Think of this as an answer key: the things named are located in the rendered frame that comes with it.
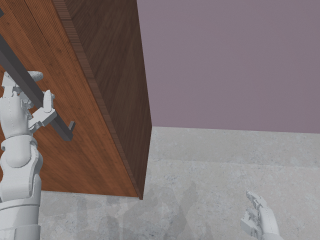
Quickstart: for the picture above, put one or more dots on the handle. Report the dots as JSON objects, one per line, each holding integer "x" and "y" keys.
{"x": 10, "y": 62}

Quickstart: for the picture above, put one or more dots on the robot left forearm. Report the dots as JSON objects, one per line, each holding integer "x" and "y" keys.
{"x": 20, "y": 189}

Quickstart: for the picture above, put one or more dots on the robot right hand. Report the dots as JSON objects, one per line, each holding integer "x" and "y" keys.
{"x": 256, "y": 224}

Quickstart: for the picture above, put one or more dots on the robot left hand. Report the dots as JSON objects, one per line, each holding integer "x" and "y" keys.
{"x": 14, "y": 108}

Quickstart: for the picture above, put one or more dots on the wardrobe door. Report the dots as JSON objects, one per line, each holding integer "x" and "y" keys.
{"x": 90, "y": 163}

